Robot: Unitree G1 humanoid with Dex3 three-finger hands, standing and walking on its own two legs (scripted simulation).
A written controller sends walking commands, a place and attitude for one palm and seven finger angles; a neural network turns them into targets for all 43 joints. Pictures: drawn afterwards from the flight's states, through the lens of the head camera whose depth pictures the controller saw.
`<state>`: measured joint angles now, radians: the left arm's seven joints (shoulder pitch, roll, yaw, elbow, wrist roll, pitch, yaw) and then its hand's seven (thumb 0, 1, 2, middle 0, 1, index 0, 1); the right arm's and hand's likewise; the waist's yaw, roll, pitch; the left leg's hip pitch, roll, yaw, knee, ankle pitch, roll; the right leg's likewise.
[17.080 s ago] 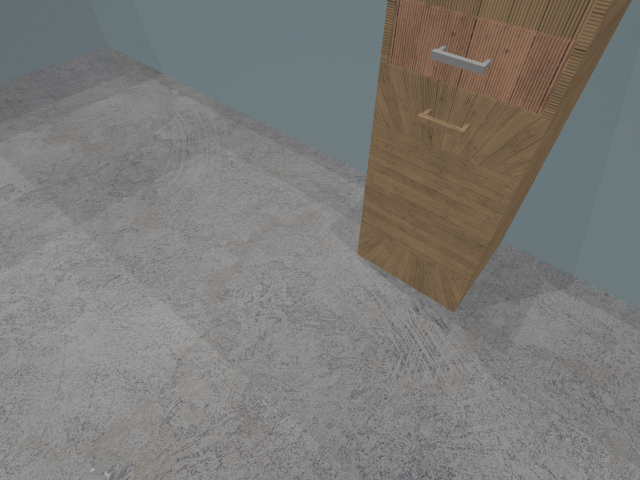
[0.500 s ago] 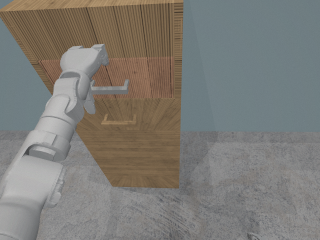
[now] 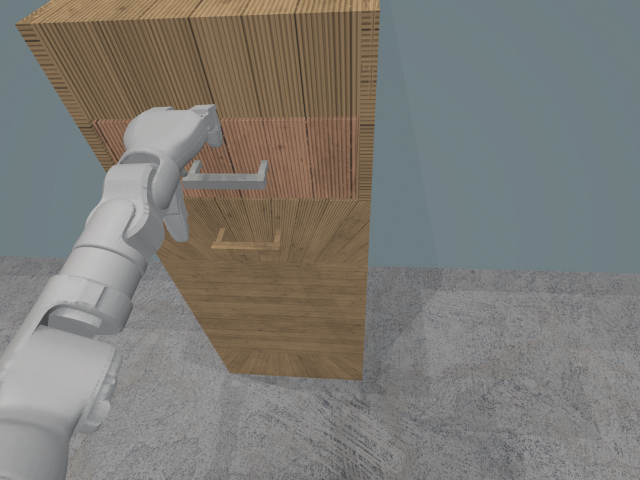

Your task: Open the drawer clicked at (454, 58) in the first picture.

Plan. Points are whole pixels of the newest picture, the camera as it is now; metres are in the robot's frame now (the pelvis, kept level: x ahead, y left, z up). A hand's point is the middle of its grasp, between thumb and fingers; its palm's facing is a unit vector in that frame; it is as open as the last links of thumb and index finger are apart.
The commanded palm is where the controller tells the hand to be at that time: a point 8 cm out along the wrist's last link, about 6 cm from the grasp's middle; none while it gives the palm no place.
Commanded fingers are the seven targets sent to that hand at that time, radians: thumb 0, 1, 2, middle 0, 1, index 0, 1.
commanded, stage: move the hooked fingers above the handle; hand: left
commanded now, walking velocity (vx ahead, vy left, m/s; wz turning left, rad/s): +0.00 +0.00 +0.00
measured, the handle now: (227, 173) +0.52 +0.16 +0.11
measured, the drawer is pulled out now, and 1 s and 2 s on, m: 0.00 0.00 0.00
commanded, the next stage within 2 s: lower the fingers behind the handle in 0.58 s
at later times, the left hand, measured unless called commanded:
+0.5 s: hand (214, 173) +0.46 +0.15 +0.15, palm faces -0.09 -0.02 -1.00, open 13.7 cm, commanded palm +0.45 +0.17 +0.22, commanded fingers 0.00 -0.50 0.30 -0.30 -1.20 -0.30 -1.20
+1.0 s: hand (211, 186) +0.46 +0.17 +0.13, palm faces -0.08 -0.03 -1.00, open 13.8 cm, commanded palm +0.45 +0.18 +0.20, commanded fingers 0.00 -0.50 0.30 -0.30 -1.20 -0.30 -1.20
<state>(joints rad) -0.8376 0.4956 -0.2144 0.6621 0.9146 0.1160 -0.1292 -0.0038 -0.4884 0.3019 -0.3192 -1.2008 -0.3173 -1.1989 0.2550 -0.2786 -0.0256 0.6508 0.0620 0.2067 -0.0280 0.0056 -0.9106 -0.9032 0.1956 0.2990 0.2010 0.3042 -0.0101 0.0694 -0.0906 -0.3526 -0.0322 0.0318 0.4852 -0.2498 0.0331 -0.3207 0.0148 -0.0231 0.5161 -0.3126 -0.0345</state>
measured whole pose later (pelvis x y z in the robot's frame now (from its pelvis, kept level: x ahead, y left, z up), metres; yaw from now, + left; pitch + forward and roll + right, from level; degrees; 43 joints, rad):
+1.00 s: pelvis +0.00 +0.00 +0.00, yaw -1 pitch +8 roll +1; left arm -0.84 0.46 -0.16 0.76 0.94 -0.03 -0.08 0.00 -0.49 0.30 -0.33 -1.21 -0.33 -1.21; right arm 0.25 -0.27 -0.02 0.64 0.06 0.19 -0.05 0.00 -0.91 -0.90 0.20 0.30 0.20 0.30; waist -0.04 0.06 -0.09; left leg -0.40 -0.02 0.05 0.52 -0.27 0.03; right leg -0.37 0.02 -0.01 0.54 -0.32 -0.04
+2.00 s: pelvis -0.01 +0.01 -0.01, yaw -1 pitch +11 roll +0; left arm -0.89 0.45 -0.17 0.89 1.01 0.01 0.08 0.00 -0.49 0.30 -0.24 -1.29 -0.32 -1.20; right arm 0.30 -0.26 -0.02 0.64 0.05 0.20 -0.04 0.00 -0.91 -0.90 0.20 0.30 0.20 0.30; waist -0.05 0.04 -0.13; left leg -0.53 -0.02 0.05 0.63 -0.30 0.04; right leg -0.49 0.03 -0.01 0.63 -0.34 -0.02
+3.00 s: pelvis +0.00 +0.01 +0.00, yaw -1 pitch +9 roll +0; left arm -0.87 0.44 -0.17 0.71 0.96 0.09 -0.02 0.00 -0.49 0.30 -0.35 -1.21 -0.34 -1.21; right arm 0.26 -0.26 -0.03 0.66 0.06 0.18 -0.02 0.00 -0.91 -0.90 0.20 0.30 0.20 0.30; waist -0.03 0.08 -0.11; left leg -0.41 -0.03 0.05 0.55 -0.29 0.05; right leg -0.38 0.02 -0.01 0.55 -0.33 -0.02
